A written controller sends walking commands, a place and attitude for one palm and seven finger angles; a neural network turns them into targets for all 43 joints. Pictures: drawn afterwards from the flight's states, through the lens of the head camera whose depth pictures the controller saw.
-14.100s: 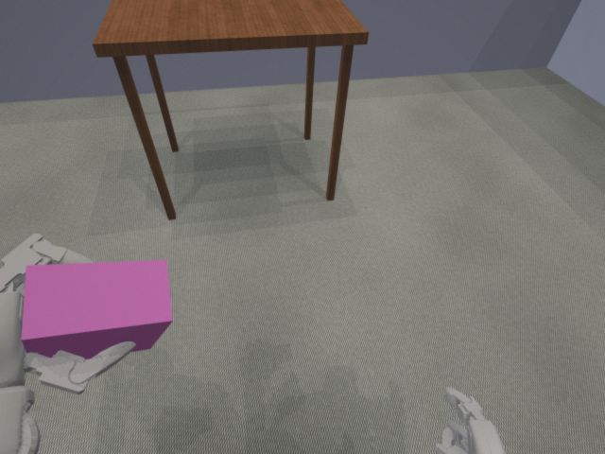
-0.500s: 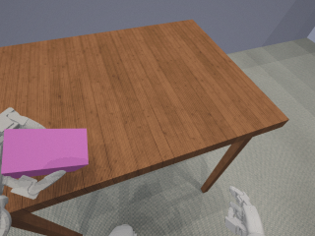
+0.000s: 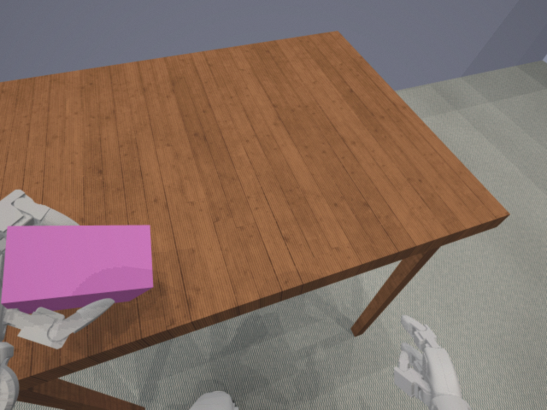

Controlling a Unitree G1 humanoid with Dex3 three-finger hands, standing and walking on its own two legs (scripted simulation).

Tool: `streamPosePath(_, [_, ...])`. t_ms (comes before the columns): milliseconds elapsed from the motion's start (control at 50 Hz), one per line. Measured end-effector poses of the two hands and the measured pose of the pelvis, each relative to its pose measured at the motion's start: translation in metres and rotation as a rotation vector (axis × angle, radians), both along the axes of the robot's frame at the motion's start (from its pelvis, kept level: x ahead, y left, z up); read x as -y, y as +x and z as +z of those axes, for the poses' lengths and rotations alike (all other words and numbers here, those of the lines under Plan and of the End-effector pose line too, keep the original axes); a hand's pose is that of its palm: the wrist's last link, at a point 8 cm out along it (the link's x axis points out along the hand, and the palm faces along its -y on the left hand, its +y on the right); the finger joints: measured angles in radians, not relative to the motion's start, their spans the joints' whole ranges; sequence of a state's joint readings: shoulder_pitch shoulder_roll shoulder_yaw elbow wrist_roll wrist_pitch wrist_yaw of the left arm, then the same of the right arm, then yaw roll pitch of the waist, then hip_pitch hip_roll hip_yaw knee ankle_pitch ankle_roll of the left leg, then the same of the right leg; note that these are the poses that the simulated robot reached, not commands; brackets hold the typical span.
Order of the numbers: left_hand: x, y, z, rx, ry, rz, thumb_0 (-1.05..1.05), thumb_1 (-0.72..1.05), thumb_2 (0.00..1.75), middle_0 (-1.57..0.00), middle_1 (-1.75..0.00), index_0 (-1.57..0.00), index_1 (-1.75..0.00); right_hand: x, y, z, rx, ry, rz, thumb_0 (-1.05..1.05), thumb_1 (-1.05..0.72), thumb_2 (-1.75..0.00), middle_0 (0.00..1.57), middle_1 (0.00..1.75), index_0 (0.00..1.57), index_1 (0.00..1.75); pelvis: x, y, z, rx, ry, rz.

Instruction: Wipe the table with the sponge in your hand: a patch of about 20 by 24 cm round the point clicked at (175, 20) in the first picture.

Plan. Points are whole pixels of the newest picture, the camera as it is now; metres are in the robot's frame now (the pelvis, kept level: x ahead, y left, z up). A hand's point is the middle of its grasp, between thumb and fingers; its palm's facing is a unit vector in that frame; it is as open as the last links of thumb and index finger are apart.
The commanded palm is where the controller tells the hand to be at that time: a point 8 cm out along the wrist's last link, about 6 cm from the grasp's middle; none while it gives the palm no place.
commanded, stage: come to a stop and stand still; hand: left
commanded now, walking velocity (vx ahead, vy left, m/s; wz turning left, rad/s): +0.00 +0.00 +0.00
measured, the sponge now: (100, 269) +0.23 +0.21 +0.14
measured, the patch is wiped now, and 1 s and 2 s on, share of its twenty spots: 0.00 0.00 0.00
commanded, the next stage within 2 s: look again from close up in 0.84 s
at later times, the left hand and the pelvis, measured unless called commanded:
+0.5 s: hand (58, 258) +0.24 +0.26 +0.14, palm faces +0.27 -0.86 -0.43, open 10.3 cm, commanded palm +0.18 +0.30 +0.18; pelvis +0.01 +0.02 +0.00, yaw -2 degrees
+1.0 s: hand (28, 283) +0.20 +0.26 +0.16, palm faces +0.37 -0.85 -0.37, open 10.3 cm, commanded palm +0.14 +0.30 +0.18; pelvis -0.02 +0.02 +0.00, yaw -1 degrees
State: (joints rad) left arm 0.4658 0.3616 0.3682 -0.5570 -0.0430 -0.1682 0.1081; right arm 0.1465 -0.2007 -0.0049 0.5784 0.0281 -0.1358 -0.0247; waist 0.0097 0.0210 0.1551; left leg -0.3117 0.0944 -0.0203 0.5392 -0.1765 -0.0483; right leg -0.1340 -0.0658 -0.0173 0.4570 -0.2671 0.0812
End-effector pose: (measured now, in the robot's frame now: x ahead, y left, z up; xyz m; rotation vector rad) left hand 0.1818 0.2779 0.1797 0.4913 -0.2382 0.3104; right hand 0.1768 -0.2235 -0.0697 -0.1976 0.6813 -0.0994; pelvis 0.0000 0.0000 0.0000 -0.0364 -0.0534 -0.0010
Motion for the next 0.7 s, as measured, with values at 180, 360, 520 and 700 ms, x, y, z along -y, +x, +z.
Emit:
streamPosePath(180, [-0.019,0.018,0.037,0.148,0.178,-0.008,-0.02,-0.51,1.01,-0.70,-1.36,-0.72,-1.35,-0.004,-0.003,-0.002,-0.022,-0.023,0.041,0.01,-0.91,-0.90,0.20,0.30,0.20,0.30,0.008,0.001,-0.001,-0.006,0.007,-0.003])
streamPosePath(360, [-0.013,0.030,0.013,0.147,0.043,-0.073,-0.01,-0.51,1.01,-0.70,-1.36,-0.72,-1.35,0.013,-0.021,0.012,0.030,-0.071,-0.021,0.01,-0.91,-0.90,0.20,0.30,0.20,0.30,-0.012,0.011,-0.003,-0.009,0.016,-0.044])
streamPosePath(520, [-0.027,0.023,-0.021,0.007,0.010,-0.072,-0.02,-0.51,1.01,-0.70,-1.36,-0.72,-1.35,0.003,-0.033,0.012,-0.041,-0.111,-0.051,0.01,-0.91,-0.90,0.20,0.30,0.20,0.30,-0.023,0.004,-0.002,-0.004,0.004,-0.037])
streamPosePath(700, [-0.036,-0.005,0.004,0.117,0.016,0.002,-0.02,-0.51,1.01,-0.70,-1.36,-0.72,-1.35,-0.034,-0.019,0.003,-0.023,-0.041,0.052,0.01,-0.91,-0.90,0.20,0.30,0.20,0.30,-0.026,-0.010,-0.002,-0.003,-0.015,-0.015])
